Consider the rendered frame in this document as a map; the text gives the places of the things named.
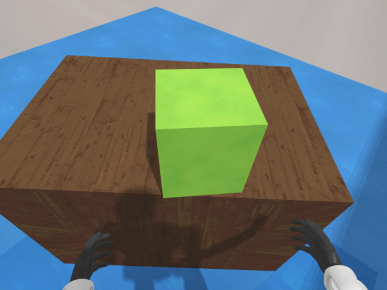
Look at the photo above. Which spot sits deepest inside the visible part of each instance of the right robot forearm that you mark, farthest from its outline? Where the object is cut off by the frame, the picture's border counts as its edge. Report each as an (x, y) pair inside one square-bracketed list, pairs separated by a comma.
[(339, 277)]

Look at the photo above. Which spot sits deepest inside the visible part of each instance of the carton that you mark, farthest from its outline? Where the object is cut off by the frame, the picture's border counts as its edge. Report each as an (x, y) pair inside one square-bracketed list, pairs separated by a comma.
[(209, 127)]

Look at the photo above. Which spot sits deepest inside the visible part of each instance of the robot right hand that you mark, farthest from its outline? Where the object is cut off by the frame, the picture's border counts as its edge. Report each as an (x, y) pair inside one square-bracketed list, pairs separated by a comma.
[(321, 248)]

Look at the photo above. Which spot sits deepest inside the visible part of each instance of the pedestal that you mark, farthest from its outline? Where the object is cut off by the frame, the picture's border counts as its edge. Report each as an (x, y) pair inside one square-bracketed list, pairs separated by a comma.
[(82, 157)]

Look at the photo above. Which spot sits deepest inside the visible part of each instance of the robot left hand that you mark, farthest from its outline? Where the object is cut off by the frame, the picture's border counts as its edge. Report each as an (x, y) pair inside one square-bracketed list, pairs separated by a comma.
[(84, 267)]

